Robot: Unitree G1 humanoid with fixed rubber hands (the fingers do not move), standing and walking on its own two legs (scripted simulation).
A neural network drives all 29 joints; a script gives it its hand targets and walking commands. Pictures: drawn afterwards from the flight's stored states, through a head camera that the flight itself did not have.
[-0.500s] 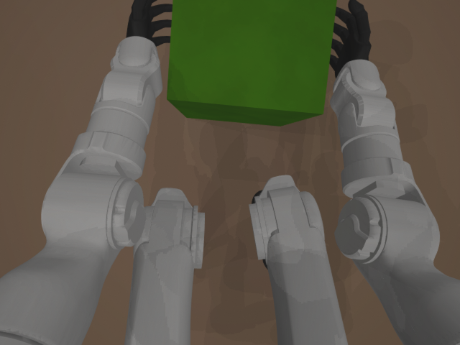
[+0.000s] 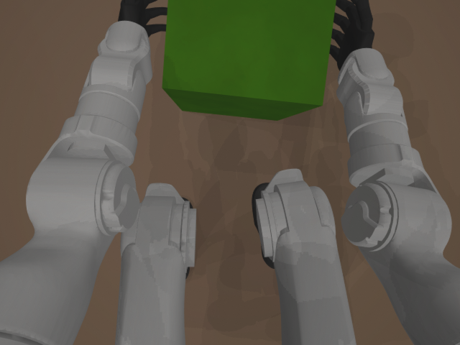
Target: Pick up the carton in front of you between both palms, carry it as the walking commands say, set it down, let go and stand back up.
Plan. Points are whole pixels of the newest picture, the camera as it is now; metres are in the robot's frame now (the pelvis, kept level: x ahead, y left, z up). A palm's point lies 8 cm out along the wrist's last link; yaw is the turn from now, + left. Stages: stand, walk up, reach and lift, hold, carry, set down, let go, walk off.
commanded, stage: set down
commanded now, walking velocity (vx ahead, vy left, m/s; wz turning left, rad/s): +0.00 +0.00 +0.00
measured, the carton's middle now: (241, 49) +0.53 -0.06 -0.24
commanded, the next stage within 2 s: let go in 1.54 s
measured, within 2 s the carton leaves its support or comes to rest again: rests again in 0.24 s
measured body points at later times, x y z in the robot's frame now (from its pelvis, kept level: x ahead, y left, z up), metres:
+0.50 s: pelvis +0.00 +0.00 -0.01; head +0.37 -0.01 +0.25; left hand +0.55 +0.14 -0.20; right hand +0.50 -0.26 -0.19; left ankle +0.10 +0.11 -0.34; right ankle +0.12 -0.12 -0.34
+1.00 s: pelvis +0.01 -0.01 +0.09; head +0.33 -0.02 +0.40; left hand +0.57 +0.13 -0.03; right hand +0.51 -0.26 -0.03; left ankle +0.10 +0.11 -0.34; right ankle +0.12 -0.12 -0.34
